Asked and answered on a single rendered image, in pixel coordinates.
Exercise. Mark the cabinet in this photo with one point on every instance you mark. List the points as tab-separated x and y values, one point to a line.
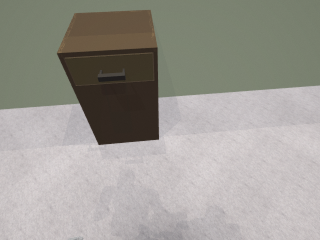
118	112

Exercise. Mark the drawer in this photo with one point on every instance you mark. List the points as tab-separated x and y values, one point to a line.
85	69

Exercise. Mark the handle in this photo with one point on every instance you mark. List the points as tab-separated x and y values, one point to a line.
106	77

